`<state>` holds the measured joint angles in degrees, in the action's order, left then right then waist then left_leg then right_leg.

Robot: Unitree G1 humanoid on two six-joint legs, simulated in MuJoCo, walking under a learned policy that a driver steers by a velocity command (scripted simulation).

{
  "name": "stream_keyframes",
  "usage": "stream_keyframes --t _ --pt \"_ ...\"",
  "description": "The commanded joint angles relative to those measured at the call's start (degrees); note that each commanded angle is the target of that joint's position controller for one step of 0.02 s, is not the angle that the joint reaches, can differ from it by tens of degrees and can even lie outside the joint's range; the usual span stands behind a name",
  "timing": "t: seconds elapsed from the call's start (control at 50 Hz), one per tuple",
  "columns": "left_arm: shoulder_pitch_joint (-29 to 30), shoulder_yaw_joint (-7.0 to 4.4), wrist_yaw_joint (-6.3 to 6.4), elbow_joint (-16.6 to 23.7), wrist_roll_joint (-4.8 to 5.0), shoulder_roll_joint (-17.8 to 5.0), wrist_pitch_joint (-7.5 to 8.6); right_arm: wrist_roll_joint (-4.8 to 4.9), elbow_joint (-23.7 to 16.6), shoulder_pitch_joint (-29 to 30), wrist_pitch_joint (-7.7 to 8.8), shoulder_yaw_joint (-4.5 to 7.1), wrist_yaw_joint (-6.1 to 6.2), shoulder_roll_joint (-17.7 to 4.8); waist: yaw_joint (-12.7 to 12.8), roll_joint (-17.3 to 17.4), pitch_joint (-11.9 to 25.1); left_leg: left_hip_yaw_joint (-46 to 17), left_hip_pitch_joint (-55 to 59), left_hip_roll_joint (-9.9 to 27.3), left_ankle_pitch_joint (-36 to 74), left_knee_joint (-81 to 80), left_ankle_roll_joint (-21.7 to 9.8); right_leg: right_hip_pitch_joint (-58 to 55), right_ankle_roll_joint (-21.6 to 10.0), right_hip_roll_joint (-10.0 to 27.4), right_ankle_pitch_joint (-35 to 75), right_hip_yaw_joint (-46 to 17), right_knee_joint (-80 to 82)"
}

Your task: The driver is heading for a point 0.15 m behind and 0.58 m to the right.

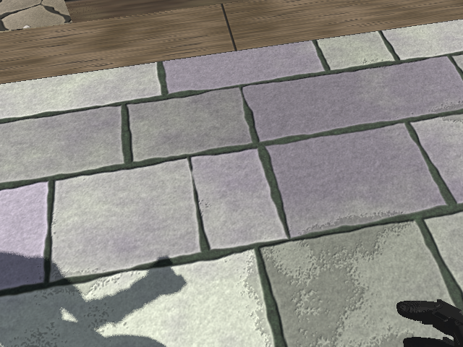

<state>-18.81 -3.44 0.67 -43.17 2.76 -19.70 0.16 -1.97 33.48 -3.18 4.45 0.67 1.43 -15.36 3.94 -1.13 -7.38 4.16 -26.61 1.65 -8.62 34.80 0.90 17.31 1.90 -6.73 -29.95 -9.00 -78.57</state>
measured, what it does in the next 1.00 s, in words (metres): walks ahead, turning right: right foot, then left foot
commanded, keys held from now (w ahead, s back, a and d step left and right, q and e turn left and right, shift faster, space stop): e+shift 0.34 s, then w+e+shift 0.66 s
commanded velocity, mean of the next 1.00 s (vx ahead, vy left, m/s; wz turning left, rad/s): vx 0.53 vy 0.00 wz -1.00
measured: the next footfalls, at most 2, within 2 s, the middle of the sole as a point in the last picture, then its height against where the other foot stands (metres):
right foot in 0.30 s outside the picture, level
left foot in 0.68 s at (239, 321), level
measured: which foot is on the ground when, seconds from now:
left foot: down 0.00-0.30, up 0.32-0.66, down 0.68-1.00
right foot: up 0.00-0.28, down 0.30-0.68, up 0.70-1.00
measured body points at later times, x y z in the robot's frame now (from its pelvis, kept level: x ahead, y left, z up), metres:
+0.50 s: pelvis +0.21 -0.01 +0.02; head +0.24 -0.06 +0.47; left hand +0.45 +0.20 -0.05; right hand +0.30 -0.35 -0.06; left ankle +0.31 +0.14 -0.65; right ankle +0.24 -0.10 -0.71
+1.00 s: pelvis +0.43 -0.12 +0.01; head +0.45 -0.13 +0.46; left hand +0.76 -0.20 -0.05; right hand +0.15 -0.23 -0.09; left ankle +0.42 +0.08 -0.72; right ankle +0.39 -0.28 -0.63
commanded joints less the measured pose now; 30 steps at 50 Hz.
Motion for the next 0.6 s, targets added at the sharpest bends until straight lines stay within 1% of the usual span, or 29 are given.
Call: stream_keyframes --t 0.02,0.04,0.06,0.08,0.1,0.12,0.14,0.16,0.2,0.24,0.26,0.28,0.3,0.32,0.34,0.36,0.38,0.4,0.42,0.44,0.46,0.5,0.54,0.56,0.58,0.6 --pt "0.82 -2.21 0.62 7.92 0.55 -6.76 -2.01 1.20 -1.62 -5.78 -0.48 2.57 0.79 -5.01 -4.18 4.86 12.00 -16.75 25.47 18.26 26.58 -13.41 -12.36 20.67 2.95 9.83 2.68 3.06 -5.48" --pt "0.59 -1.80 0.66 8.95 0.56 -4.27 -2.75 1.47 -0.94 -3.79 -0.32 2.89 0.74 -5.39 -2.52 6.17 8.48 -12.26 18.84 17.42 23.22 -16.77 -11.45 18.12 2.52 11.81 2.75 3.57 0.24" --pt "1.81 -1.11 0.64 10.03 0.32 -1.64 -3.15 1.75 -0.19 -1.49 0.05 3.20 0.51 -5.72 -1.81 7.09 5.77 -8.21 13.85 17.01 23.83 -19.26 -11.39 16.57 2.56 13.13 3.31 4.68 6.51" --pt "3.38 -0.68 0.55 11.03 -0.22 -0.24 -3.15 1.79 0.59 -0.14 0.33 3.74 0.35 -6.80 -1.80 7.58 5.02 -5.18 11.85 16.79 25.59 -20.69 -11.91 15.39 2.70 13.87 5.40 5.59 12.42" --pt "4.01 -0.72 0.24 11.36 -0.76 -0.30 -2.99 1.76 1.27 0.38 0.38 4.47 0.37 -8.47 -1.92 7.36 6.53 -2.86 12.60 16.78 27.49 -20.82 -12.16 13.75 2.37 14.13 10.67 6.33 17.16" --pt "3.89 -0.78 -0.37 11.08 -1.04 -0.47 -2.89 1.96 1.70 1.21 0.30 4.95 0.44 -9.56 -1.70 6.82 8.76 -0.07 14.01 16.21 28.36 -19.90 -11.69 11.06 1.47 14.31 16.91 6.77 22.15" --pt "3.53 -0.92 -1.01 10.41 -1.10 -0.73 -2.93 2.44 1.82 2.64 0.16 5.18 0.40 -10.01 -1.37 6.23 10.19 2.92 14.88 15.19 28.60 -18.83 -11.02 8.11 0.47 13.68 21.80 7.77 26.73" --pt "3.58 -1.24 -1.59 9.90 -1.14 -1.39 -3.11 3.05 2.01 3.56 -0.02 5.34 0.23 -10.34 -1.30 5.81 10.77 5.19 15.81 14.45 27.71 -17.73 -10.34 5.91 -0.40 12.83 25.05 9.01 30.31" --pt "5.69 -2.24 -2.55 10.34 -1.17 -3.43 -3.65 4.03 2.64 3.83 -0.52 5.75 -0.27 -11.16 -1.53 5.15 10.45 7.43 17.35 14.66 25.14 -15.20 -9.07 3.52 -2.08 11.80 26.99 11.04 34.87" --pt "7.23 -3.60 -3.08 11.32 -1.06 -5.87 -3.92 4.73 2.98 3.63 -1.29 6.34 -0.49 -12.13 -1.08 4.89 9.93 8.56 18.67 15.27 27.28 -10.76 -7.67 1.39 -4.16 10.04 23.81 13.62 37.72" --pt "6.05 -4.50 -3.02 11.28 -1.03 -7.12 -3.84 5.12 3.09 3.50 -1.79 6.53 -0.56 -12.21 0.00 4.38 10.38 9.51 19.09 14.96 29.67 -6.20 -6.55 -1.31 -5.60 8.37 22.65 15.06 39.87" --pt "1.48 -5.68 -2.54 10.10 -1.06 -8.43 -3.50 5.37 3.21 3.55 -2.45 6.44 -0.74 -11.46 2.69 2.20 11.73 10.98 17.55 13.29 29.69 2.52 -4.89 -7.47 -7.78 5.93 24.33 16.06 44.08" --pt "-4.44 -7.24 -1.38 8.85 -1.00 -11.66 -2.93 4.35 3.11 0.82 -3.01 5.98 -1.15 -9.72 4.70 -5.52 11.41 10.51 8.13 9.11 11.94 17.39 -1.80 -16.99 -11.68 6.24 38.67 8.74 49.43" --pt "0.39 -7.74 -0.44 11.62 -0.96 -17.86 -2.71 1.17 1.02 -2.43 -3.15 4.59 -1.60 -5.26 -2.58 -21.37 11.82 9.08 -9.20 -1.25 -31.68 37.23 2.75 -24.08 -20.77 16.84 61.02 -13.72 48.72" --pt "2.99 -7.04 -1.49 15.33 -3.84 -17.28 -0.96 1.89 0.05 -4.38 -2.66 4.65 -1.73 -8.57 -2.08 -16.17 25.56 -7.77 -14.01 -4.59 -31.78 45.60 2.66 -26.71 -29.46 26.19 37.05 -35.87 58.56" --pt "2.79 -6.39 -2.14 14.98 -2.50 -14.40 0.40 3.35 -0.02 -0.64 -1.77 5.30 -2.08 -11.38 -0.94 -6.82 23.46 -11.44 -16.22 -2.00 -25.55 42.99 0.61 -25.45 -26.09 24.96 13.51 -34.33 62.95" --pt "3.00 -5.67 -2.04 14.09 -0.44 -11.89 0.98 3.46 -0.38 1.60 -1.03 5.33 -2.12 -11.11 -1.31 -3.25 17.34 -11.66 -17.74 -0.46 -20.57 37.30 -0.90 -21.04 -22.44 22.48 -5.05 -32.39 65.25" --pt "4.82 -4.80 -1.82 14.13 0.37 -10.15 1.14 2.83 0.35 2.32 -0.68 5.52 -1.82 -11.00 -2.61 -0.67 14.12 -11.66 -15.60 0.67 -18.07 32.25 -1.26 -15.73 -20.05 20.94 -10.16 -30.68 65.96" --pt "7.43 -4.43 -1.19 14.63 -0.20 -9.79 1.15 2.36 0.55 2.24 -0.44 5.68 -1.87 -11.16 -4.10 -1.16 12.70 -11.80 -10.84 0.92 -15.96 26.97 -1.33 -10.05 -18.65 18.78 -9.89 -27.40 66.21" --pt "8.91 -4.37 -0.48 15.47 -1.13 -9.90 1.10 2.28 0.85 2.30 -0.19 5.72 -2.27 -10.85 -4.67 -2.31 12.20 -11.19 -6.96 0.24 -13.84 23.15 -1.02 -6.76 -17.71 16.45 -8.16 -24.60 66.49" --pt "9.05 -4.43 0.08 15.60 -1.55 -9.87 1.16 2.10 1.21 2.56 0.21 5.60 -2.55 -9.94 -4.34 -2.43 12.20 -10.20 -4.71 -0.79 -12.08 19.38 -0.42 -5.38 -17.33 14.75 -4.93 -22.39 66.14" --pt "7.21 -4.46 0.89 14.88 -1.26 -9.90 1.03 1.97 1.45 3.96 0.77 5.04 -2.78 -7.51 -3.36 -1.51 11.94 -9.17 -1.55 -2.73 -9.68 12.31 0.84 -3.58 -16.80 12.38 -1.21 -19.75 65.06" --pt "6.24 -4.39 1.17 14.38 -0.91 -9.63 0.60 2.43 1.14 4.67 0.84 4.51 -2.96 -5.69 -2.84 -3.10 10.76 -8.89 1.08 -4.33 -8.49 7.08 1.88 -1.26 -16.57 10.79 -1.49 -19.27 64.30" --pt "5.51 -4.77 -1.23 12.08 -5.91 -12.44 -0.64 -1.51 3.18 -0.45 -2.92 2.97 -3.30 -4.51 -2.90 -9.61 11.16 -4.84 3.28 -2.80 -9.90 8.19 2.98 1.09 -15.52 7.55 -2.60 -15.61 63.50" --pt "6.12 -4.58 -2.77 12.97 -5.90 -10.58 -1.00 -0.81 2.42 0.10 -4.22 3.32 -3.01 -5.36 -2.44 -9.02 9.39 -4.32 5.45 -3.41 -10.70 6.52 3.74 4.80 -15.16 6.34 -3.39 -16.33 63.42" --pt "7.15 -4.17 -3.79 13.29 -5.28 -9.53 -1.11 0.21 1.55 0.93 -4.58 3.21 -2.64 -5.86 -2.56 -8.43 8.27 -4.29 8.45 -3.78 -9.79 4.41 4.11 8.53 -14.69 6.10 -3.28 -17.64 63.13"
Keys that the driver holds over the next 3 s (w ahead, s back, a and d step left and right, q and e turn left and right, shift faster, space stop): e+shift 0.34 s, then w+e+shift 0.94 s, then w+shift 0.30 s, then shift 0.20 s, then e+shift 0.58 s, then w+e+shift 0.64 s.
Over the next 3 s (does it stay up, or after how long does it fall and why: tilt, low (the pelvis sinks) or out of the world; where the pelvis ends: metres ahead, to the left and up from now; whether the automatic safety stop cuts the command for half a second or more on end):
stays up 0.48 -1.19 -0.01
